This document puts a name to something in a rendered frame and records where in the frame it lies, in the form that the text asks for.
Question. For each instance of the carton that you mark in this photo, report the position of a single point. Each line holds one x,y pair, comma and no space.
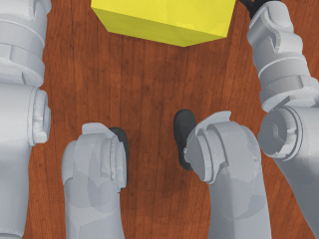
176,22

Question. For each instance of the robot right foot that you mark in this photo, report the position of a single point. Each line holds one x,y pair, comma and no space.
183,123

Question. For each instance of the robot right forearm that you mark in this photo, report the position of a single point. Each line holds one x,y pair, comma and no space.
277,55

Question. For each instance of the left robot shin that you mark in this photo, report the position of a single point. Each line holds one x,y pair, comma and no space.
68,155

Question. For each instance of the robot left forearm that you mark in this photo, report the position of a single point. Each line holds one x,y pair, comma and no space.
23,27

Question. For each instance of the robot left upper arm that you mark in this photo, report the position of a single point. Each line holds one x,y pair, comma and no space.
25,120

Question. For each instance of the robot right upper arm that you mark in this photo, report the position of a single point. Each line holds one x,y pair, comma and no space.
290,135

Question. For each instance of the right robot hand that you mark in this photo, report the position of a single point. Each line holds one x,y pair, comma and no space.
253,7

